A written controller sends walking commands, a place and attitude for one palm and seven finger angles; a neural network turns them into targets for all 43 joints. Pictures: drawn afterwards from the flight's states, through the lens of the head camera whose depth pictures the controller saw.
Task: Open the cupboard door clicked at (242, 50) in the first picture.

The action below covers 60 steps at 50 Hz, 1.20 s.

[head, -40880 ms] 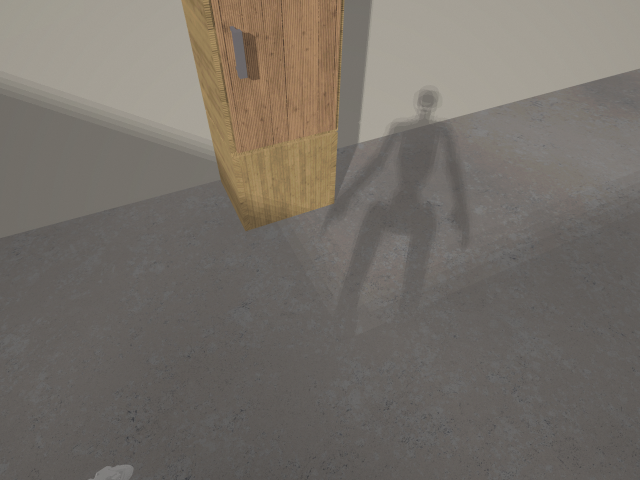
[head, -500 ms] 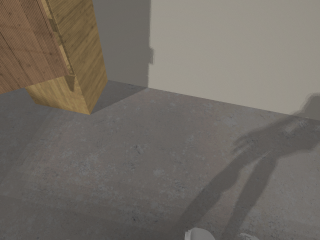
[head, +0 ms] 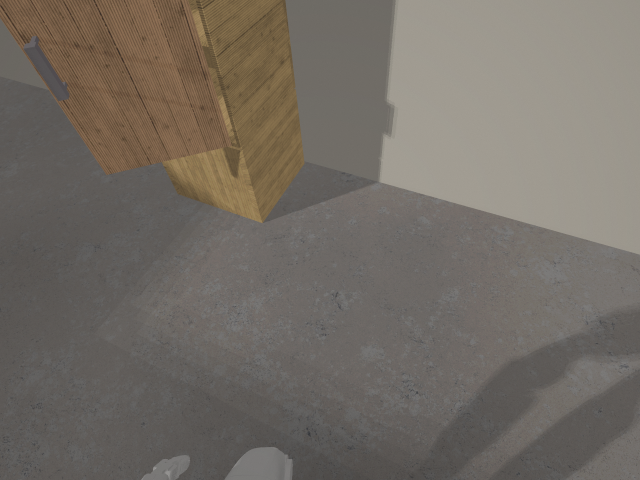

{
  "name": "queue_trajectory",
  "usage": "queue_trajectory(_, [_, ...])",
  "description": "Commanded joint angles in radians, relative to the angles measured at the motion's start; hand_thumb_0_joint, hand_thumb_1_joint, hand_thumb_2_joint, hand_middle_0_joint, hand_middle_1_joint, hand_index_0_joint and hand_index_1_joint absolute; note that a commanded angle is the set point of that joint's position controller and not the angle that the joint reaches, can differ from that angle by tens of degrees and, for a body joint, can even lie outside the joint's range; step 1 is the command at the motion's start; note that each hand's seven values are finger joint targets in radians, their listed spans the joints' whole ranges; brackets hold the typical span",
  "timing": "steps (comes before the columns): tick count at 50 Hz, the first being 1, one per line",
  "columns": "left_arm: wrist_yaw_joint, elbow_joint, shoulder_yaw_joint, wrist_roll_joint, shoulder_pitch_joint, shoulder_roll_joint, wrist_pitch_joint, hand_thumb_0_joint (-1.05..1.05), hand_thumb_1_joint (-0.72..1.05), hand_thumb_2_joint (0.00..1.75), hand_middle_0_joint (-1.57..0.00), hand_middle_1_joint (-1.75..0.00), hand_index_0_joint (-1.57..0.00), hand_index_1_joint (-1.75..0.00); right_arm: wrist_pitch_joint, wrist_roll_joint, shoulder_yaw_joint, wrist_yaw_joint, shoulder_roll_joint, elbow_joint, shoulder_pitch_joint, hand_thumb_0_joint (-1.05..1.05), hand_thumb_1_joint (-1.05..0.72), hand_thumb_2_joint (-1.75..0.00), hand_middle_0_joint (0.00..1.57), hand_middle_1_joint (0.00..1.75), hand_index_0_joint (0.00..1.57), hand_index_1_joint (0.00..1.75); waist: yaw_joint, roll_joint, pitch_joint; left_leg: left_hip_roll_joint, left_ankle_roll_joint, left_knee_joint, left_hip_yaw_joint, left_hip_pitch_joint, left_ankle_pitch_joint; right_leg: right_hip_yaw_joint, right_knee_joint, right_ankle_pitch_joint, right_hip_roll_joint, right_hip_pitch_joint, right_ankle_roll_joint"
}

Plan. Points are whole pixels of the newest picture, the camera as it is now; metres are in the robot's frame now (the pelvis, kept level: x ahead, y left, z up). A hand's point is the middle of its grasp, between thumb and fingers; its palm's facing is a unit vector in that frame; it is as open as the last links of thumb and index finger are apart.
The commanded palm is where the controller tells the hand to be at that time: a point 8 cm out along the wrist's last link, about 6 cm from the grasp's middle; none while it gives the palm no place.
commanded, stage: turn to face it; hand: left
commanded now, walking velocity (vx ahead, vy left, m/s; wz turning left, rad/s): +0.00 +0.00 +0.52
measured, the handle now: (49, 68) +0.98 +0.67 +0.01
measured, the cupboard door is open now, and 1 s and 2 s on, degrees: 42 42 42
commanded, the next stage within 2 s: take the last steps up to it in 0.44 s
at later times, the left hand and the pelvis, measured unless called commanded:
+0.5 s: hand out of the picture -0.02 +0.27 -0.18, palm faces +0.30 -0.93 -0.22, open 7.3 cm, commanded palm none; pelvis -0.01 +0.06 +0.00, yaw +13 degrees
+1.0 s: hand out of the picture -0.01 +0.22 -0.16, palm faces +0.40 -0.89 -0.23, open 7.3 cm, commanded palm none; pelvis +0.04 +0.04 +0.01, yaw +20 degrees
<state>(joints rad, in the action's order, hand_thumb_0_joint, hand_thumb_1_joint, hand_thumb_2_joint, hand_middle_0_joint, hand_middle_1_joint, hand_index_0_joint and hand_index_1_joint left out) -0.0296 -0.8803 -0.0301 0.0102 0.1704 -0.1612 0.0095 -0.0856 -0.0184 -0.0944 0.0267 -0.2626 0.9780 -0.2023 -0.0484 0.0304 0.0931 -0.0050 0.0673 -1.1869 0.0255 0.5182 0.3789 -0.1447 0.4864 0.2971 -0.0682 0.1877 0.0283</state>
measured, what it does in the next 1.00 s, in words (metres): steps on the spot, turning left: left foot, then right foot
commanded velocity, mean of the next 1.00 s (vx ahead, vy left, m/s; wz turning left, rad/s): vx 0.14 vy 0.06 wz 0.25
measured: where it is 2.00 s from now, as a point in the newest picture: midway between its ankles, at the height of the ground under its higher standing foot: (256, 436)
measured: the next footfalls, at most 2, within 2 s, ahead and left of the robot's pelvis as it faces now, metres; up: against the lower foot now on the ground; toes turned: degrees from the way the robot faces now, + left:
left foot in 0.28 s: +0.02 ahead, +0.15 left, +0.00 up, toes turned +14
right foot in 0.80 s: +0.06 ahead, -0.06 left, +0.00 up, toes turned +11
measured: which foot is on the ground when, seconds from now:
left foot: up 0.00-0.26, down 0.28-0.80, up 0.82-1.00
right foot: down 0.00-0.28, up 0.30-0.78, down 0.80-1.00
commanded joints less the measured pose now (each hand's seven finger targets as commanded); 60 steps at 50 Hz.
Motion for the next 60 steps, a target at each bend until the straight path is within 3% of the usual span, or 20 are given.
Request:
queue_trajectory(1, [-0.009,0.049,-0.055,0.008,0.084,-0.192,-0.029,0.00,0.90,0.90,-0.20,-0.30,-0.20,-0.30,0.020,0.001,-0.005,0.000,-0.038,-0.087,0.083,0.00,-0.90,-0.90,0.20,0.30,0.20,0.30,0.065,-0.197,-0.092,0.031,0.019,0.074,-0.027,0.078,0.017,0.115,-0.132,-0.529,-0.258,-0.171,0.057])
queue_trajectory(9, [-0.002,0.012,-0.076,0.024,0.141,-0.247,-0.023,0.00,0.90,0.90,-0.20,-0.30,-0.20,-0.30,0.042,0.010,0.019,-0.002,-0.016,-0.107,0.151,0.00,-0.90,-0.90,0.20,0.30,0.20,0.30,0.095,-0.255,-0.109,0.012,-0.018,0.424,-0.117,-0.098,0.084,0.061,-0.048,-0.622,-0.308,-0.156,0.083])
queue_trajectory(12, [0.005,0.000,-0.079,0.013,0.115,-0.253,-0.020,0.00,0.90,0.90,-0.20,-0.30,-0.20,-0.30,0.060,0.007,0.016,-0.007,-0.043,-0.085,0.055,0.00,-0.90,-0.90,0.20,0.30,0.20,0.30,0.032,-0.208,-0.157,-0.009,-0.044,0.711,-0.134,-0.327,-0.123,-0.005,0.100,-0.569,-0.271,-0.070,0.013])
queue_trajectory(13, [0.010,0.012,-0.073,0.003,0.106,-0.228,-0.017,0.00,0.90,0.90,-0.20,-0.30,-0.20,-0.30,0.071,0.002,0.000,-0.010,-0.108,-0.070,-0.009,0.00,-0.90,-0.90,0.20,0.30,0.20,0.30,-0.007,-0.063,-0.219,0.083,-0.076,0.791,-0.046,-0.512,-0.337,-0.053,0.259,-0.410,-0.224,0.054,-0.038])
queue_trajectory(14, [0.018,0.049,-0.049,-0.004,0.074,-0.149,-0.012,0.00,0.90,0.90,-0.20,-0.30,-0.20,-0.30,0.076,-0.005,-0.029,-0.019,-0.223,-0.064,-0.071,0.00,-0.90,-0.90,0.20,0.30,0.20,0.30,-0.045,0.264,-0.230,0.368,-0.216,0.815,0.334,-0.634,-0.757,-0.058,0.483,0.272,-0.068,0.350,-0.111])
queue_trajectory(15, [0.005,0.066,-0.040,0.003,0.027,-0.151,0.007,0.00,0.90,0.90,-0.20,-0.30,-0.20,-0.30,0.062,0.000,-0.025,-0.032,-0.242,-0.050,-0.098,0.00,-0.90,-0.90,0.20,0.30,0.20,0.30,-0.046,0.202,-0.237,0.436,-0.306,0.787,0.333,-0.564,-0.939,0.090,0.568,0.387,-0.062,0.347,-0.095])
queue_trajectory(16, [0.002,0.062,-0.043,0.008,0.010,-0.160,0.015,0.00,0.90,0.90,-0.20,-0.30,-0.20,-0.30,0.063,-0.003,-0.011,-0.038,-0.207,-0.062,-0.063,0.00,-0.90,-0.90,0.20,0.30,0.20,0.30,-0.028,0.131,-0.180,0.405,-0.303,0.798,0.248,-0.497,-0.853,0.113,0.610,0.339,-0.074,0.336,-0.087])
queue_trajectory(19, [0.012,-0.004,-0.051,0.009,0.041,-0.161,0.026,0.00,0.90,0.90,-0.20,-0.30,-0.20,-0.30,0.074,-0.004,0.014,-0.061,-0.138,-0.088,0.040,0.00,-0.90,-0.90,0.20,0.30,0.20,0.30,0.025,0.162,-0.103,0.277,-0.248,0.823,0.156,-0.416,-0.801,0.153,0.666,0.173,-0.054,0.345,-0.100])
queue_trajectory(22, [0.016,-0.033,-0.049,0.008,0.082,-0.153,0.026,0.00,0.90,0.90,-0.20,-0.30,-0.20,-0.30,0.087,0.002,0.021,-0.061,-0.122,-0.085,0.025,0.00,-0.90,-0.90,0.20,0.30,0.20,0.30,0.051,0.062,-0.129,0.246,-0.227,0.831,0.112,-0.441,-0.820,0.147,0.682,0.089,-0.036,0.340,-0.112])
queue_trajectory(28, [0.014,-0.022,-0.044,0.008,0.053,-0.128,0.023,0.00,0.90,0.90,-0.20,-0.30,-0.20,-0.30,0.096,0.001,0.026,-0.059,-0.094,-0.059,-0.034,0.00,-0.90,-0.90,0.20,0.30,0.20,0.30,0.044,0.097,-0.152,0.235,-0.242,0.847,0.143,-0.470,-0.733,0.140,0.582,0.073,-0.022,0.328,-0.120])
queue_trajectory(34, [0.039,0.017,-0.037,0.015,-0.043,-0.101,0.002,0.00,0.90,0.90,-0.20,-0.30,-0.20,-0.30,0.096,-0.012,0.016,-0.049,-0.102,-0.036,-0.084,0.00,-0.90,-0.90,0.20,0.30,0.20,0.30,0.015,0.122,-0.083,0.218,-0.266,0.927,0.256,-0.372,-0.107,0.078,0.295,0.168,0.016,0.245,-0.085])
queue_trajectory(37, [0.044,-0.021,-0.045,0.013,0.068,-0.099,-0.014,0.00,0.90,0.90,-0.20,-0.30,-0.20,-0.30,0.093,-0.008,0.014,-0.045,-0.098,-0.035,-0.045,0.00,-0.90,-0.90,0.20,0.30,0.20,0.30,0.075,0.091,-0.086,0.174,-0.234,0.873,0.246,-0.206,0.052,0.053,0.067,0.089,0.051,-0.013,-0.068])
queue_trajectory(38, [0.041,-0.049,-0.053,0.015,0.141,-0.114,-0.022,0.00,0.90,0.90,-0.20,-0.30,-0.20,-0.30,0.095,-0.003,0.014,-0.043,-0.085,-0.037,-0.030,0.00,-0.90,-0.90,0.20,0.30,0.20,0.30,0.113,0.027,-0.085,0.118,-0.196,0.781,0.204,-0.079,0.119,0.068,-0.053,0.033,0.034,-0.180,-0.059])
queue_trajectory(39, [0.031,-0.073,-0.068,0.026,0.228,-0.175,-0.034,0.00,0.90,0.90,-0.20,-0.30,-0.20,-0.30,0.100,0.007,0.023,-0.036,-0.030,-0.045,-0.031,0.00,-0.90,-0.90,0.20,0.30,0.20,0.30,0.151,-0.164,-0.098,0.010,-0.139,0.573,0.084,0.107,0.174,0.251,-0.180,0.188,-0.133,-0.351,-0.017])
queue_trajectory(40, [0.020,-0.085,-0.083,0.027,0.296,-0.260,-0.037,0.00,0.90,0.90,-0.20,-0.30,-0.20,-0.30,0.103,0.005,0.030,-0.030,-0.001,-0.086,0.021,0.00,-0.90,-0.90,0.20,0.30,0.20,0.30,0.191,-0.390,-0.064,-0.062,-0.085,0.301,-0.024,0.270,0.243,0.621,-0.325,0.337,-0.412,-0.368,0.087])
queue_trajectory(41, [0.011,-0.077,-0.076,0.014,0.265,-0.250,-0.033,0.00,0.90,0.90,-0.20,-0.30,-0.20,-0.30,0.093,-0.013,0.012,-0.022,-0.075,-0.093,0.059,0.00,-0.90,-0.90,0.20,0.30,0.20,0.30,0.165,-0.235,0.013,0.003,-0.078,0.146,0.037,0.272,0.175,0.654,-0.389,0.433,-0.479,-0.204,0.133])
queue_trajectory(44, [0.014,-0.063,-0.047,0.008,0.109,-0.142,-0.063,0.00,0.90,0.90,-0.20,-0.30,-0.20,-0.30,0.074,-0.018,0.006,-0.002,-0.031,-0.019,-0.019,0.00,-0.90,-0.90,0.20,0.30,0.20,0.30,0.055,-0.194,0.102,0.060,-0.053,0.020,0.046,0.196,-0.104,0.387,-0.395,0.273,-0.319,-0.007,0.058])
queue_trajectory(47, [0.015,-0.093,-0.039,0.004,0.149,-0.110,-0.084,0.00,0.90,0.90,-0.20,-0.30,-0.20,-0.30,0.065,-0.012,0.012,0.007,0.011,0.020,-0.071,0.00,-0.90,-0.90,0.20,0.30,0.20,0.30,0.041,-0.175,0.071,0.067,-0.026,0.041,0.003,0.160,-0.212,0.165,-0.370,-0.010,-0.241,-0.036,0.020])
queue_trajectory(55, [0.011,-0.189,-0.032,0.016,0.304,-0.116,-0.098,0.00,0.90,0.90,-0.20,-0.30,-0.20,-0.30,0.082,-0.005,0.030,0.018,0.046,-0.016,0.072,0.00,-0.90,-0.90,0.20,0.30,0.20,0.30,0.093,-0.199,0.048,0.087,-0.025,0.310,-0.089,0.182,-0.222,0.058,-0.293,-0.342,-0.253,-0.199,0.050])
queue_trajectory(60, [0.007,-0.217,-0.034,0.023,0.301,-0.147,-0.085,0.00,0.90,0.90,-0.20,-0.30,-0.20,-0.30,0.114,-0.001,0.040,0.018,0.055,-0.017,0.085,0.00,-0.90,-0.90,0.20,0.30,0.20,0.30,0.079,-0.235,0.025,0.029,-0.075,0.568,-0.158,-0.062,-0.128,0.031,-0.164,-0.526,-0.271,-0.168,0.049])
